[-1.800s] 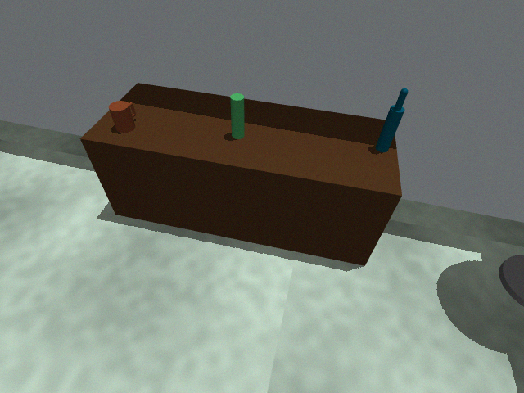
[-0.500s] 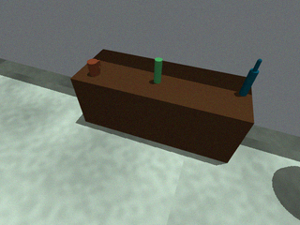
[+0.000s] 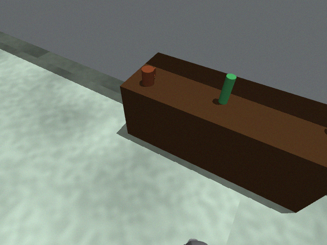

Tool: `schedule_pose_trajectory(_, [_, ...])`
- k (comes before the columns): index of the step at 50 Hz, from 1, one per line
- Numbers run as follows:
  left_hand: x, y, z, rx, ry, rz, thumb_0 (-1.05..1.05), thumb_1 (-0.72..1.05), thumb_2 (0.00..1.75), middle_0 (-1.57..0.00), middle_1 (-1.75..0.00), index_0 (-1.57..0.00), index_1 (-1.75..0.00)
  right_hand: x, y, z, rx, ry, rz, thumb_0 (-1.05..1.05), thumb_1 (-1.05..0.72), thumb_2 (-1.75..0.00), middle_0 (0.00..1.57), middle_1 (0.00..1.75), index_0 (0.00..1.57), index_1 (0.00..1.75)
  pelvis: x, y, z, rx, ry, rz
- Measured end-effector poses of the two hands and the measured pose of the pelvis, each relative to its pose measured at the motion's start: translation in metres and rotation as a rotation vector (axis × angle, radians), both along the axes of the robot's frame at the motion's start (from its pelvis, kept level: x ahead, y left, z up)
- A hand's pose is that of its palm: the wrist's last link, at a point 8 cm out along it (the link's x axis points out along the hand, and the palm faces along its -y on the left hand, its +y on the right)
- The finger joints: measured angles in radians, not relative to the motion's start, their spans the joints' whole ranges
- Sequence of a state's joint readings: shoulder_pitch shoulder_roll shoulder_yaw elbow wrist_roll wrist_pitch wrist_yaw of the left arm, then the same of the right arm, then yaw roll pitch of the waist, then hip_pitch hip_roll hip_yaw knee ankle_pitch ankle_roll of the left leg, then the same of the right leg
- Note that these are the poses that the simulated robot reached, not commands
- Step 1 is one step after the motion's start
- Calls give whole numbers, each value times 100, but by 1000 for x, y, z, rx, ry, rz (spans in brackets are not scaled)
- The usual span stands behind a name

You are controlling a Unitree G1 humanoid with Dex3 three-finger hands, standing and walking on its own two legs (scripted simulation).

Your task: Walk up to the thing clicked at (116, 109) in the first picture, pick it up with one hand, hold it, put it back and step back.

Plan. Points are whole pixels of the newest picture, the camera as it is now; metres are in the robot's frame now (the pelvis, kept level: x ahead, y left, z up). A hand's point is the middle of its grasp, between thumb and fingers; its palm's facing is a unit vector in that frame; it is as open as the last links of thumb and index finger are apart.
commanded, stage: walk up
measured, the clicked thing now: (149, 75) +1.10 +0.03 -0.25
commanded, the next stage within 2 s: none
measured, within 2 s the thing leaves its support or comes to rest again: neither
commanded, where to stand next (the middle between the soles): +0.44 +0.17 m, yaw +8 degrees
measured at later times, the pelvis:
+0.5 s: pelvis +0.18 +0.07 -0.01, yaw +10 degrees
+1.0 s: pelvis +0.32 +0.16 +0.00, yaw +11 degrees
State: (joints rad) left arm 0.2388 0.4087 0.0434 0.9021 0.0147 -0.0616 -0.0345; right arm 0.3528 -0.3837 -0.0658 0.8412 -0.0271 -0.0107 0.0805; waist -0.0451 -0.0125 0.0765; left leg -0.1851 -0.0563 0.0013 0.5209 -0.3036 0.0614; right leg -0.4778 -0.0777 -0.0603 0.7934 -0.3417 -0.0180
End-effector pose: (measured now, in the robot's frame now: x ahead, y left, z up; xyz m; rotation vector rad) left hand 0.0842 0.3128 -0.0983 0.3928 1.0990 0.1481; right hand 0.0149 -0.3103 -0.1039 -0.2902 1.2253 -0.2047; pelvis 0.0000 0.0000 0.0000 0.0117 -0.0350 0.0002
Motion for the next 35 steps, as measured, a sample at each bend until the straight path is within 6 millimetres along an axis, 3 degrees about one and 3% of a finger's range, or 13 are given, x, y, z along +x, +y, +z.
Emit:
schedule_pose_trajectory(4, [16,6,5,50,0,36,1,90,90,-21,-30,-21,-30,45,-4,-15,21,-16,29,1,-90,-90,20,30,21,30,36,-4,-8,7,-2,17])
schedule_pose_trajectory(8, [22,14,10,95,-39,111,1,90,90,-21,-30,-21,-30,102,-1,-28,26,-23,91,1,-91,-90,20,30,20,30,66,-5,-14,-27,-13,52])
schedule_pose_trajectory(16, [16,33,31,103,5,221,1,90,90,-21,-30,-21,-30,215,21,-7,22,-91,226,1,-91,-90,20,30,20,30,116,17,3,-28,-13,106])
schedule_pose_trajectory(20, [17,52,24,89,57,251,1,90,90,-21,-30,-21,-30,260,40,2,2,-102,266,1,-91,-90,20,30,20,30,141,35,3,-35,-8,132])
schedule_pose_trajectory(24, [27,79,6,61,90,272,1,90,90,-21,-30,-21,-30,307,71,8,-24,-112,308,1,-91,-90,20,30,20,30,168,60,-6,-54,-5,159])
schedule_pose_trajectory(29, [57,118,-29,23,125,289,1,90,90,-21,-30,-21,-30,357,117,12,-63,-186,332,1,-91,-90,20,30,20,30,201,101,-22,-27,-15,176])
schedule_pose_trajectory(35, [124,139,-22,-36,64,262,1,91,90,-20,-30,-20,-30,369,155,28,-53,-193,280,1,-91,-90,20,30,20,30,236,130,-4,-45,-21,199])
